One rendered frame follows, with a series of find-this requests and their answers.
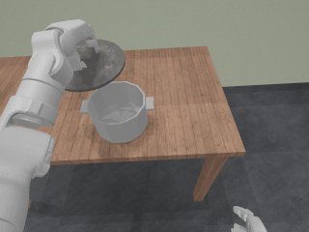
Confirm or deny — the table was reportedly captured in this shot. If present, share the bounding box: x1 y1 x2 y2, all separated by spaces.
0 45 246 209

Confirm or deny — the knob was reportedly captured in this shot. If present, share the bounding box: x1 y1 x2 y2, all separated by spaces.
76 46 96 64

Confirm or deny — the robot left hand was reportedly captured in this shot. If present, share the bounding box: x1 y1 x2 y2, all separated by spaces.
46 19 98 72

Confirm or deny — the left robot forearm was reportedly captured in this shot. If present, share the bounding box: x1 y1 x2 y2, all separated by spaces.
0 25 76 135

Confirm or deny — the robot right hand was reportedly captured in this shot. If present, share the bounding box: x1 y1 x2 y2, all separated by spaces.
231 206 267 232

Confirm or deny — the lid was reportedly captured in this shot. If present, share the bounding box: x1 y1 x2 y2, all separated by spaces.
65 39 126 93

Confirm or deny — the pot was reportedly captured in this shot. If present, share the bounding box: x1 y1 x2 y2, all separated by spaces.
79 81 154 143

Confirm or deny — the left robot upper arm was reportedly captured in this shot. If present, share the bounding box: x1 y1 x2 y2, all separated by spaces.
0 123 55 232

